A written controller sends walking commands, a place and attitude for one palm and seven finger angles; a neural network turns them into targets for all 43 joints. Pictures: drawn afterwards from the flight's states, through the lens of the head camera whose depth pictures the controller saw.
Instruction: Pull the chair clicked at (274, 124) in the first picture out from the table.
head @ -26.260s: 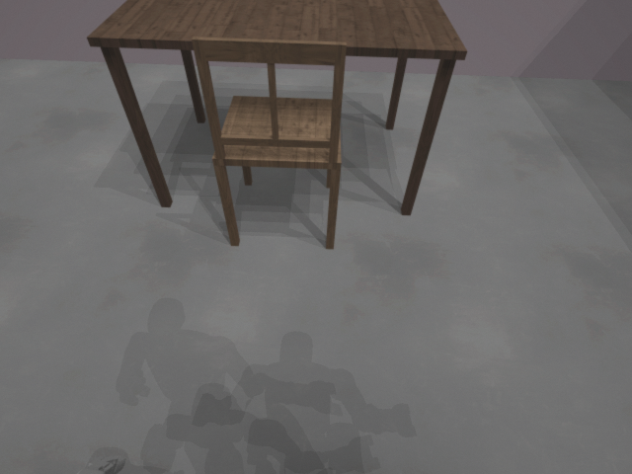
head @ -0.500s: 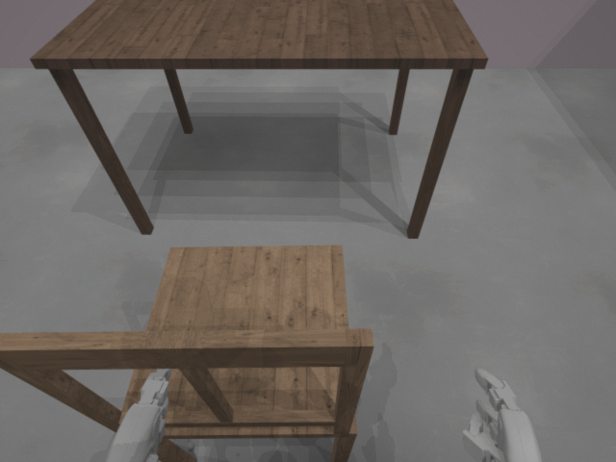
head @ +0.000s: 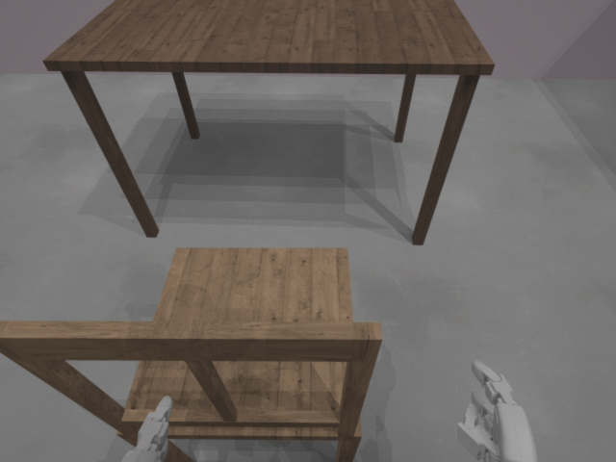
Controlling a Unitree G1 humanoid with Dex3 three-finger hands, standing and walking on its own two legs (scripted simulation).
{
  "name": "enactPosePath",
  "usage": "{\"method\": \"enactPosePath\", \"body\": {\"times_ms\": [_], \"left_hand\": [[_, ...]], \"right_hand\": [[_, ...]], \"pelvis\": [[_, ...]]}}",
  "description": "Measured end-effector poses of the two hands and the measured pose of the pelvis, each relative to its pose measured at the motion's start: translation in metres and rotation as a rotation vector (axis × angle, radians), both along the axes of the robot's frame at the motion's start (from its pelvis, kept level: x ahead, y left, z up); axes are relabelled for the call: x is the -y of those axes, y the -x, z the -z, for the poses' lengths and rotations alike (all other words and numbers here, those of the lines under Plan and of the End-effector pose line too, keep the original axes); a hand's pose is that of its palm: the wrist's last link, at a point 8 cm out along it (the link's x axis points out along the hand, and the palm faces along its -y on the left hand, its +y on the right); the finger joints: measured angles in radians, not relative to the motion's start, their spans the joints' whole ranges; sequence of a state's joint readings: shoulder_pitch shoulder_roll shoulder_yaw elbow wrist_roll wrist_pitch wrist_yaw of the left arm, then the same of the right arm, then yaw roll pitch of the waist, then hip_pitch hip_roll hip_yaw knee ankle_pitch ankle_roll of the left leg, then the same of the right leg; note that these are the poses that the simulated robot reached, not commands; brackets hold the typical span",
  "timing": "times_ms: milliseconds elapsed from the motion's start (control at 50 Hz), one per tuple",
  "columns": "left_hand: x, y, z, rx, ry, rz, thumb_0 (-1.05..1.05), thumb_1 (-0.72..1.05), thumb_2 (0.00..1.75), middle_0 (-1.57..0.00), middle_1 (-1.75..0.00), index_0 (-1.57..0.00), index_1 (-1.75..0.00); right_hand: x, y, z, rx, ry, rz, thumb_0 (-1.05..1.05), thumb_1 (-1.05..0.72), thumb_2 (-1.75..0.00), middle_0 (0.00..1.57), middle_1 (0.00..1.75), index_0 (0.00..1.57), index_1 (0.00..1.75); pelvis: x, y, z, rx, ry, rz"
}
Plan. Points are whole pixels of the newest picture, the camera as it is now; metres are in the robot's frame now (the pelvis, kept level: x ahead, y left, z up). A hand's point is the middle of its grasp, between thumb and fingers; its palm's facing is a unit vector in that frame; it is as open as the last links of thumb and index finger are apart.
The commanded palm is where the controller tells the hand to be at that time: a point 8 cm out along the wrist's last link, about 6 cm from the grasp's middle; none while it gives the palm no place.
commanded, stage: draw the hand back to the body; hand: left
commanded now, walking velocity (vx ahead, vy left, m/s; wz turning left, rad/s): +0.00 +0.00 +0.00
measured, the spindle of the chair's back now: (215, 389) +0.23 +0.15 -0.05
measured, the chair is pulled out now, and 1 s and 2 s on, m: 0.61 0.61 0.60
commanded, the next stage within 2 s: step back with the hand held close in 1.58 s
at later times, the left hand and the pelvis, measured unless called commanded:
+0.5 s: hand out of the picture +0.11 +0.17 +0.06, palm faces +0.00 -1.00 -0.10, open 17.2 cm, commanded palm +0.08 +0.24 +0.12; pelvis -0.03 -0.01 -0.01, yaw +0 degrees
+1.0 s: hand (79, 453) +0.13 +0.22 +0.09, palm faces +0.18 -0.85 -0.50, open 10.3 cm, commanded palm +0.13 +0.27 +0.21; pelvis +0.01 -0.02 +0.05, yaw +1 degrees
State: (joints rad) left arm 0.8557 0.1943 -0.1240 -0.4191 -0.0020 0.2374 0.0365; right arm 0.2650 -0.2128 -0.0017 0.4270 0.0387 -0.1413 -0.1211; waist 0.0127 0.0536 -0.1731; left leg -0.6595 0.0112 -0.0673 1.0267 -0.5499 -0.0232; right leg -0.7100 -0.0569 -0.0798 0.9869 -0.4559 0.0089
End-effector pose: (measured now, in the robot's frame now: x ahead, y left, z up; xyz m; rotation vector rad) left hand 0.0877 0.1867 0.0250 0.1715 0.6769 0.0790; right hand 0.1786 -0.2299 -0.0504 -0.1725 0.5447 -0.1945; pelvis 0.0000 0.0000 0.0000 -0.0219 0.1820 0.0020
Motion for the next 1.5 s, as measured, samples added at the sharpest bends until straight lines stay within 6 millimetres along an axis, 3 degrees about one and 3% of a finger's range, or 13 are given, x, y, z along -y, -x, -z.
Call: {"method": "enactPosePath", "body": {"times_ms": [60,220,300,520,620,780,960,1100,1200,1260,1360,1440,1500], "left_hand": [[-0.001,0.005,-0.004,0.048,0.053,-0.038,-0.02,-0.53,0.2,0.0,0.0,-0.01,0.0],[-0.015,-0.009,-0.04,0.426,0.08,-0.055,-0.02,-0.53,0.2,0.0,0.0,0.0,0.0],[-0.021,-0.008,-0.034,0.461,0.086,-0.001,-0.01,-0.54,0.2,0.0,0.0,0.0,0.0],[-0.037,-0.006,-0.044,0.384,0.076,0.071,-0.02,-0.51,0.22,-0.01,-0.01,-0.07,-0.03],[-0.047,-0.005,-0.063,0.249,-0.196,0.091,-0.02,-0.4,0.27,-0.02,-0.03,-0.18,-0.09],[-0.059,-0.008,-0.079,0.16,-0.297,0.013,-0.01,-0.15,0.39,-0.06,-0.08,-0.35,-0.21],[-0.068,-0.009,-0.092,0.116,-0.336,-0.077,-0.01,0.17,0.54,-0.11,-0.15,-0.43,-0.29],[-0.086,-0.02,-0.149,0.337,-0.461,-0.219,0.0,0.42,0.66,-0.14,-0.2,-0.43,-0.34],[-0.095,-0.052,-0.221,0.714,-0.559,-0.288,0.0,0.59,0.75,-0.17,-0.24,-0.33,-0.32],[-0.097,-0.071,-0.242,0.842,-0.567,-0.279,0.0,0.7,0.8,-0.18,-0.26,-0.28,-0.31],[-0.09,-0.088,-0.22,0.776,-0.489,-0.202,0.0,0.82,0.86,-0.19,-0.28,-0.23,-0.3],[-0.083,-0.082,-0.2,0.696,-0.438,-0.147,0.01,0.86,0.88,-0.2,-0.29,-0.22,-0.3],[-0.086,-0.074,-0.202,0.696,-0.45,-0.144,0.01,0.87,0.89,-0.21,-0.3,-0.22,-0.31]], "right_hand": [[0.002,0.0,0.001,0.011,0.002,0.007,0.01,-0.9,-0.9,0.2,0.3,0.21,0.3],[0.004,0.005,0.017,0.003,-0.01,-0.009,0.01,-0.9,-0.9,0.2,0.3,0.21,0.3],[0.003,0.01,0.027,-0.013,-0.033,-0.014,0.01,-0.9,-0.9,0.2,0.3,0.21,0.3],[0.001,0.031,0.02,-0.017,-0.061,0.024,0.01,-0.9,-0.9,0.2,0.3,0.21,0.3],[0.001,0.034,0.007,-0.052,-0.022,0.006,0.01,-0.9,-0.9,0.2,0.3,0.21,0.3],[-0.004,0.02,-0.012,-0.045,-0.007,-0.051,0.01,-0.9,-0.9,0.2,0.3,0.21,0.3],[-0.005,-0.012,-0.021,-0.042,0.001,-0.139,0.01,-0.9,-0.9,0.2,0.3,0.21,0.3],[-0.008,-0.037,-0.02,-0.052,-0.004,-0.2,0.01,-0.9,-0.9,0.2,0.3,0.21,0.3],[-0.01,-0.05,-0.025,-0.039,-0.022,-0.22,0.01,-0.9,-0.9,0.2,0.3,0.21,0.3],[-0.008,-0.052,-0.03,-0.031,-0.049,-0.189,0.01,-0.9,-0.9,0.2,0.3,0.21,0.3],[0.006,-0.039,-0.034,-0.049,-0.073,-0.1,0.01,-0.9,-0.9,0.2,0.3,0.21,0.3],[0.018,-0.02,-0.03,-0.102,-0.038,-0.052,0.01,-0.9,-0.9,0.2,0.3,0.21,0.3],[0.023,-0.004,-0.025,-0.15,-0.006,-0.038,0.01,-0.9,-0.9,0.2,0.3,0.2,0.3]], "pelvis": [[0.001,0.001,0.003,-0.006,0.002,-0.001],[0.004,0.011,0.013,-0.013,0.008,-0.005],[0.006,0.019,0.018,-0.016,0.009,-0.002],[0.008,0.025,0.003,0.048,0.017,0.0],[0.008,0.02,-0.015,0.12,0.017,0.001],[0.01,0.009,-0.037,0.195,0.006,0.003],[0.016,-0.006,-0.049,0.219,-0.006,-0.011],[0.02,-0.014,-0.054,0.234,-0.016,-0.028],[0.022,-0.016,-0.057,0.249,-0.022,-0.026],[0.023,-0.017,-0.058,0.248,-0.024,-0.014],[0.022,-0.016,-0.059,0.24,-0.018,0.011],[0.019,-0.014,-0.06,0.241,-0.013,0.022],[0.016,-0.013,-0.06,0.246,-0.009,0.022]]}}
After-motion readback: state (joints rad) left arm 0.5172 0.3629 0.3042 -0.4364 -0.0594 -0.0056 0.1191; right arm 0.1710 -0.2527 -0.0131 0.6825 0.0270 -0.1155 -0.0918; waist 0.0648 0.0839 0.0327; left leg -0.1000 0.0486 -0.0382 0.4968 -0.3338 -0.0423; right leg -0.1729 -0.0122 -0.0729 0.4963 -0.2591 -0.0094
